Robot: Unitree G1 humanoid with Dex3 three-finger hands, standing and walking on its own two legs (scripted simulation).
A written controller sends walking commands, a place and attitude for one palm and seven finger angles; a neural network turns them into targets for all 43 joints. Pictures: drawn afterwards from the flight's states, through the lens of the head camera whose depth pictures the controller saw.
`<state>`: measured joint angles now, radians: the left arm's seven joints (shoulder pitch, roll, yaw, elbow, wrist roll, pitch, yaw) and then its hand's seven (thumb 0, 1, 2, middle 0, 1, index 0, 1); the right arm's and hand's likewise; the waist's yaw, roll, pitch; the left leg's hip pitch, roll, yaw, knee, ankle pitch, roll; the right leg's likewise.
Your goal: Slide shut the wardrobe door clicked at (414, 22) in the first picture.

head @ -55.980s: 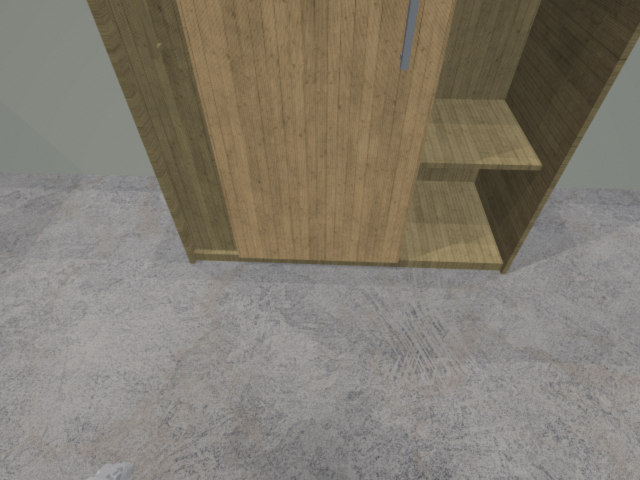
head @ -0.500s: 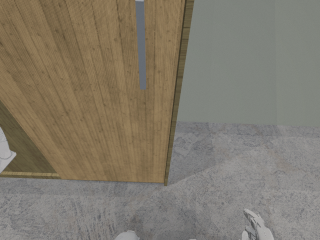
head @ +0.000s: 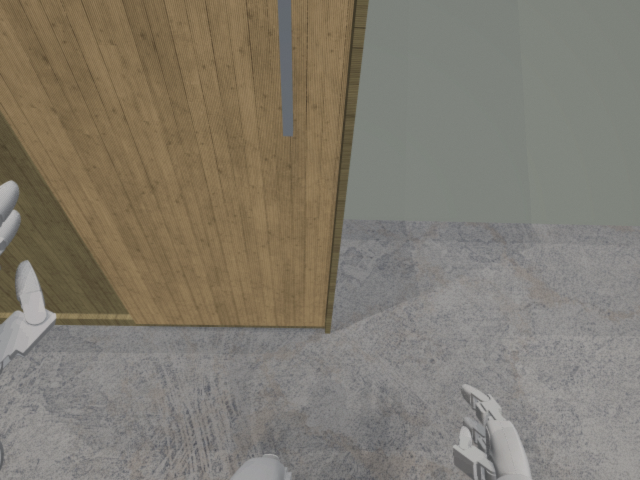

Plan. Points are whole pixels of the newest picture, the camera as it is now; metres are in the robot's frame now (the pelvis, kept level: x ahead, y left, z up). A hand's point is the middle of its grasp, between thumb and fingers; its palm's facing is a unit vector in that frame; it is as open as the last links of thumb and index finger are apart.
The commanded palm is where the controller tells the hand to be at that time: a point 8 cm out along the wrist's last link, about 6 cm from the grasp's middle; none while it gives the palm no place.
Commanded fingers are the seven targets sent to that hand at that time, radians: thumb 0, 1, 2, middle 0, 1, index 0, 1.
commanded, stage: stop stepping back and stand still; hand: left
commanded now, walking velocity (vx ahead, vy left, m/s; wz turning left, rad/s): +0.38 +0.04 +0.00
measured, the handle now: (287, 62) +0.68 +0.13 +0.20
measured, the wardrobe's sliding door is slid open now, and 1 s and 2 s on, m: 0.00 0.00 0.00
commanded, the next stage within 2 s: let the arm hang, fingers relaxed in 1.40 s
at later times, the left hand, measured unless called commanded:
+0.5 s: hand out of the picture +0.13 +0.27 +0.17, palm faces +0.50 -0.76 -0.42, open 7.4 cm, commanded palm +0.07 +0.30 +0.18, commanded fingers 0.00 0.90 0.90 -0.20 -0.30 -0.20 -0.30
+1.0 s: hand out of the picture +0.14 +0.30 +0.16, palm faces +0.49 -0.74 -0.45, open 7.4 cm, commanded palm +0.08 +0.32 +0.18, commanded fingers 0.00 0.90 0.90 -0.20 -0.30 -0.20 -0.30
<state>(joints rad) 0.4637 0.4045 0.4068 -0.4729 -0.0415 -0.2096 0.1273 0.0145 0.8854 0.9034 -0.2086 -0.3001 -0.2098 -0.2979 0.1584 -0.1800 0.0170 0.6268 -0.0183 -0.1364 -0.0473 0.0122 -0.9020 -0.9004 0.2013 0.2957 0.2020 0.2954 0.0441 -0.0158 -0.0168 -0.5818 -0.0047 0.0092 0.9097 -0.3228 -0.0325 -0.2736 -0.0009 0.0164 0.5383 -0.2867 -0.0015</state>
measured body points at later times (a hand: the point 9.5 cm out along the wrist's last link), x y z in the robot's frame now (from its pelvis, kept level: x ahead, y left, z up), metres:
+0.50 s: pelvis -0.05 +0.00 +0.00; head -0.09 +0.00 +0.45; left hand +0.09 +0.31 +0.20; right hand +0.08 -0.24 -0.09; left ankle -0.02 +0.13 -0.71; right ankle -0.03 -0.09 -0.73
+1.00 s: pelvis -0.04 +0.02 +0.00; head -0.04 +0.02 +0.45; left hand +0.11 +0.34 +0.18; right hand +0.14 -0.20 -0.08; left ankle -0.03 +0.13 -0.73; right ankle -0.03 -0.09 -0.73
